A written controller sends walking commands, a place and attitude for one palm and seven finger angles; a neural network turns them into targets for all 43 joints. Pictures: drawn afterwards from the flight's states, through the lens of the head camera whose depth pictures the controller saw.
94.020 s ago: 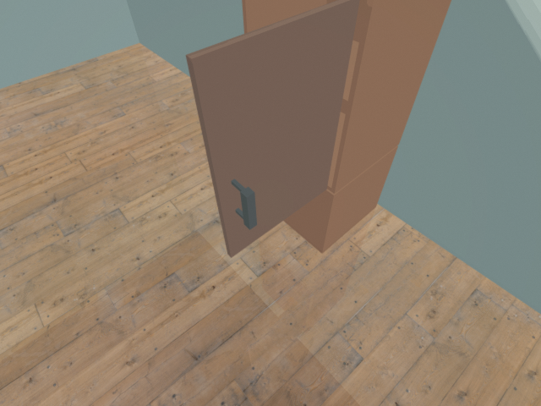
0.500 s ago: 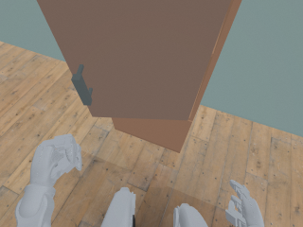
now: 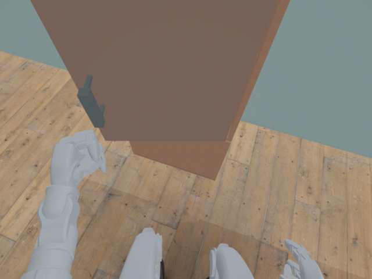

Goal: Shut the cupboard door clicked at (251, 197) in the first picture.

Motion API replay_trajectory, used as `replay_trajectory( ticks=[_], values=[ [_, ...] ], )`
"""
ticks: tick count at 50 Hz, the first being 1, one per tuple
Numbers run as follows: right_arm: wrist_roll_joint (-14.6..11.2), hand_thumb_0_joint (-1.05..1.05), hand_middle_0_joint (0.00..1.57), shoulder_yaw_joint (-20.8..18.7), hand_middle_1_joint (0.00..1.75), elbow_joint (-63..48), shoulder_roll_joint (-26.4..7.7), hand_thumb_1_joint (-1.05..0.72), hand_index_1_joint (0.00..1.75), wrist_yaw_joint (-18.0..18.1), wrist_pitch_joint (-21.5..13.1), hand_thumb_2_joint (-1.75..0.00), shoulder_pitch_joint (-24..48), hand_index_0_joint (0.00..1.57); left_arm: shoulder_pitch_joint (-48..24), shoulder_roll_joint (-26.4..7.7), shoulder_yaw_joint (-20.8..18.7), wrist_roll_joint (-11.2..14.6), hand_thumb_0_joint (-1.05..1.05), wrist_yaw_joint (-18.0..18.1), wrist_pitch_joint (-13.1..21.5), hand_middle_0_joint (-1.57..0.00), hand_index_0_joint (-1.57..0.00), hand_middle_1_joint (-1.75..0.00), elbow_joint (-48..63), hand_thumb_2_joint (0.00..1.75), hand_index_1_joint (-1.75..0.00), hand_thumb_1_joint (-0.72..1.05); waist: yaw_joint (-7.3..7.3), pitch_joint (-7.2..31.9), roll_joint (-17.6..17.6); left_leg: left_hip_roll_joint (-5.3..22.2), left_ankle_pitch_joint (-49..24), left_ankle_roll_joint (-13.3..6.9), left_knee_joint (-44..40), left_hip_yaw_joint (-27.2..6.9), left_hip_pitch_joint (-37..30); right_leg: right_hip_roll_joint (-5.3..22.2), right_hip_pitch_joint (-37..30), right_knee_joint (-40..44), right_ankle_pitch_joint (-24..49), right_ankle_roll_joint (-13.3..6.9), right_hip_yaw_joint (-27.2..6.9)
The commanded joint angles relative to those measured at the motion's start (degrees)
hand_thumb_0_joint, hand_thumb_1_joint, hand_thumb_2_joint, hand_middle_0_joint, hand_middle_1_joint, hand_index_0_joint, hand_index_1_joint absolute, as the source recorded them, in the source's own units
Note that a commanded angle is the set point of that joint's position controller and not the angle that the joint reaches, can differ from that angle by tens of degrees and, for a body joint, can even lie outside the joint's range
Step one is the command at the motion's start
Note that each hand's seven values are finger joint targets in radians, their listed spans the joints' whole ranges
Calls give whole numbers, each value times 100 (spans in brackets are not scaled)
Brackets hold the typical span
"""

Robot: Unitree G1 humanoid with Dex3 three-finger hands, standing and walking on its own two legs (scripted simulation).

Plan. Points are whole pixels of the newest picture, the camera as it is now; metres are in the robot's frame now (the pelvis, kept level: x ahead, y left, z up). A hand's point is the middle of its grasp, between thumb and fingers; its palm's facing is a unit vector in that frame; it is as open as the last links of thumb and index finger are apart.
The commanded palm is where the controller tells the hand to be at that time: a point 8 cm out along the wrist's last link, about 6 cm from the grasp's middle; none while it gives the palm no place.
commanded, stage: bring the fist close to the handle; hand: left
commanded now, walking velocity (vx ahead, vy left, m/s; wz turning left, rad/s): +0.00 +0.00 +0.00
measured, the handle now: (94, 102) +0.50 +0.25 +0.02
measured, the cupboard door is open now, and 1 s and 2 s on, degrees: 20 19 1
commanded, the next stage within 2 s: push the door shut along its arc in 0.64 s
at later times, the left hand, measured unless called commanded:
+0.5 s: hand (105, 136) +0.40 +0.20 +0.03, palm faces +0.06 -1.00 -0.04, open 3.1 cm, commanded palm +0.38 +0.25 +0.03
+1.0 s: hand (106, 125) +0.43 +0.21 +0.03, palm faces +0.03 -1.00 -0.04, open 3.1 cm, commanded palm +0.42 +0.25 +0.03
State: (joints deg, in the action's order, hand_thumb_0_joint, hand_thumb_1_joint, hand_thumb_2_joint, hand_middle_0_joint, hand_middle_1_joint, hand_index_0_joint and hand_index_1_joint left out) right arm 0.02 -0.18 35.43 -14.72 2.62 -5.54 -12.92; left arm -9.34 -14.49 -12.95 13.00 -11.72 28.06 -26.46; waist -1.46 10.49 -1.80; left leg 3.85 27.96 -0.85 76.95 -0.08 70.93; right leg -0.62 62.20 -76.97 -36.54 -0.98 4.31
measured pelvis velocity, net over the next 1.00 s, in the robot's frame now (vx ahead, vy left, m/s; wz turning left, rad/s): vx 0.00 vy -0.01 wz -0.02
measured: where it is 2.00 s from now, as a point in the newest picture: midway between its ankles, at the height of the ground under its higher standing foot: outside the picture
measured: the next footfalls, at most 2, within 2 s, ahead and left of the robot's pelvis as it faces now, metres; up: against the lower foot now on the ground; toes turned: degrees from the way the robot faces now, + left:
none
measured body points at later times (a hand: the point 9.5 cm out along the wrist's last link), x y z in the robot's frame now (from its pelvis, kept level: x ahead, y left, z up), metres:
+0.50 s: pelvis +0.00 +0.00 +0.00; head +0.12 +0.01 +0.43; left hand +0.39 +0.25 +0.03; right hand +0.09 -0.27 -0.12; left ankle +0.07 +0.11 -0.60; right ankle +0.00 -0.12 -0.60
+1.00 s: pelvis +0.00 -0.01 -0.01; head +0.13 +0.01 +0.42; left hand +0.43 +0.26 +0.03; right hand +0.10 -0.28 -0.13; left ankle +0.07 +0.11 -0.60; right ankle +0.00 -0.12 -0.60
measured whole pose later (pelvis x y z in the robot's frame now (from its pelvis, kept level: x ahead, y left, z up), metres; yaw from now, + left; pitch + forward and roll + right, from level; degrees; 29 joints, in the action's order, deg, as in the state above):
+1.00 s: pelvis +0.00 -0.01 -0.01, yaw -1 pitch +25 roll -3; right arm 0.1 0.1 37.1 -15.2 2.2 -1.1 -13.0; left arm -33.9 -22.6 -20.9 9.9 -17.1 30.5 -53.7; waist -4.2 9.9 -1.8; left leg 4.7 28.4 -0.3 79.5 -0.7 76.3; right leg -1.6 67.7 -79.5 -36.9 -1.6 4.6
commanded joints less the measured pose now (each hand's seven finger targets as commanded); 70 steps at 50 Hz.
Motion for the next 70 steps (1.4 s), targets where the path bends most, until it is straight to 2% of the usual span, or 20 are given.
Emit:
replay_trajectory(
  ticks=[1, 5, 12, 15, 20, 23, 26, 30, 37, 39, 42, 44, 48, 51, 55, 57, 61, 64, 67, 70],
  values=[
    [-11, 0, 20, -324, 30, -542, -879, -90, 30, 33, -201, -90, -180, 20, -2018, -1184, -511, -29, 0, 121, 418, -130, -130, -150, 573, 90, -150, 90, -129, 2062, -257, -183, -743, -6, -946, -400, -2371, -139, 68, 1170, 1169, -71, -235],
    [-22, 0, 20, -329, 30, -569, -908, -90, 30, -9, -107, -90, -262, 20, -2254, -1200, -464, -97, 0, 52, 294, -130, -130, -150, 180, 90, -150, 90, -89, 2307, -430, -165, -857, 21, -1011, -406, -2561, -143, 68, 1166, 1239, -85, -224],
    [-3, 0, 20, -333, 30, -377, -936, -90, 30, 1, 34, -90, -471, 20, -3426, -1479, -715, -142, 0, 48, 386, -130, -130, -150, -659, 90, -150, 90, -321, 2244, -110, -152, -909, -30, -765, -403, -2224, -153, 155, 1116, 1351, -40, -266],
    [13, 0, 20, -352, 30, -404, -943, -90, 30, -46, 72, -90, -512, 20, -3137, -1605, -878, -139, 0, -9, 513, -130, -130, -150, -729, 90, -150, 90, -140, 2573, -314, -160, -1172, -10, -791, -374, -2412, -160, 4, 1065, 1550, -76, -277],
    [-15, 0, 20, -404, 30, -479, -925, -90, 30, -156, 197, -90, -567, 20, -2575, -1465, -793, -90, 0, -138, 507, -130, -130, -150, -432, 90, -150, 90, -58, 2836, -430, -152, -1715, 11, -872, -346, -2774, -176, -183, 1054, 2049, -71, -238],
    [-45, 0, 20, -397, 30, -480, -907, -90, 30, -151, 280, -90, -572, 20, -2680, -1372, -736, -67, 0, -91, 430, -130, -130, -150, -520, 90, -150, 90, -193, 2351, -133, -165, -1350, -29, -916, -319, -2417, -176, -185, 1178, 1840, -28, -255],
    [-45, 0, 20, -395, 30, -436, -910, -90, 30, -92, 292, -90, -543, 20, -3010, -1604, -964, -44, 0, -19, 548, -130, -130, -150, -525, 90, -150, 90, -247, 2203, 116, -188, -1087, -73, -842, -264, -2066, -164, -300, 1218, 1714, 0, -349],
    [5, 0, 20, -389, 30, -354, -892, -90, 30, -69, 238, -90, -542, 20, -3314, -1536, -820, -132, 0, -5, 835, -130, -130, -150, -408, 90, -150, 90, -237, 2421, -343, -188, -1124, -43, -792, -300, -2382, -162, -80, 1129, 1626, -41, -337],
    [-17, 0, 20, -379, 30, -309, -931, -90, 30, -52, 288, -90, -556, 20, -3392, -1486, -668, -149, 0, -222, 646, -130, -130, -150, -933, 90, -150, 90, -303, 2390, -318, -170, -1026, -44, -783, -335, -2392, -159, 32, 1178, 1525, -40, -324],
    [-31, 0, 20, -366, 30, -338, -955, -90, 30, -30, 297, -90, -578, 20, -3482, -1765, -873, -108, 0, -290, 553, -130, -130, -150, -1029, 90, -150, 90, -284, 2413, -252, -187, -1035, -79, -718, -304, -2217, -175, -111, 1185, 1584, -44, -387],
    [-43, 0, 20, -332, 30, -295, -937, -90, 30, 3, 326, -90, -558, 20, -4082, -1902, -895, -139, 0, -365, 533, -130, -130, -150, -1191, 90, -150, 90, -400, 2297, -149, -177, -967, -99, -630, -294, -2036, -164, -79, 1179, 1564, -15, -428],
    [-27, 0, 20, -324, 30, -286, -951, -90, 30, 20, 303, -90, -603, 20, -4368, -2157, -1049, -169, 0, -398, 620, -130, -130, -150, -1160, 90, -150, 90, -380, 2436, -308, -176, -1037, -103, -546, -300, -2058, -183, -63, 1107, 1584, -46, -452],
    [-13, 0, 20, -290, 30, -193, -961, -90, 30, 6, 295, -90, -637, 20, -4745, -2193, -940, -233, 0, -574, 635, -130, -130, -150, -1615, 90, -150, 90, -478, 2473, -485, -149, -1060, -91, -431, -341, -2081, -197, 170, 1041, 1514, -54, -440],
    [-27, 0, 20, -298, 30, -178, -1017, -90, 30, 7, 307, -90, -731, 20, -4917, -2405, -1039, -243, 0, -773, 509, -130, -130, -150, -1883, 90, -150, 90, -532, 2619, -339, -135, -1201, -135, -312, -341, -1943, -204, 106, 982, 1700, -45, -477],
    [-61, 0, 20, -320, 30, -128, -1059, -90, 30, -16, 322, -90, -841, 20, -5290, -2320, -867, -201, 0, -1026, 367, -130, -130, -150, -1916, 90, -150, 90, -604, 2877, -573, -116, -1384, -126, -309, -446, -2306, -214, 357, 931, 1722, -71, -382],
    [-76, 0, 20, -315, 30, -110, -1095, -90, 30, -10, 345, -90, -883, 20, -5420, -2519, -969, -195, 0, -1099, 287, -130, -130, -150, -2024, 90, -150, 90, -649, 2759, -445, -100, -1286, -143, -287, -447, -2154, -217, 367, 959, 1644, -63, -397],
    [-93, 0, 20, -315, 30, -58, -1116, -90, 30, -37, 348, -90, -970, 20, -5658, -2510, -872, -234, 0, -1200, 218, -130, -130, -150, -2164, 90, -150, 90, -702, 2746, -600, -82, -1236, -133, -314, -534, -2323, -232, 655, 959, 1465, -95, -333],
    [-75, 0, 20, -319, 30, -4, -1124, -90, 30, -36, 307, -90, -1054, 20, -6305, -2328, -603, -289, 0, -1221, 239, -130, -130, -150, -2047, 90, -150, 90, -871, 2761, -804, -84, -1124, -148, -308, -640, -2506, -240, 1018, 903, 1295, -118, -264],
    [-71, 0, 20, -314, 30, 47, -1194, -90, 30, -38, 313, -90, -1116, 20, -6398, -2549, -710, -340, 0, -1237, 195, -130, -130, -150, -2240, 90, -150, 90, -904, 2826, -720, -62, -1036, -138, -313, -678, -2498, -242, 1065, 919, 1214, -121, -260],
    [-80, 0, 20, -282, 30, 68, -1192, -90, 30, -58, 296, -90, -1130, 20, -6722, -2499, -559, -402, 0, -1275, 171, -130, -130, -150, -2392, 90, -150, 90, -952, 2785, -1006, -65, -955, -113, -326, -738, -2597, -254, 1335, 867, 1110, -154, -208]
  ],
)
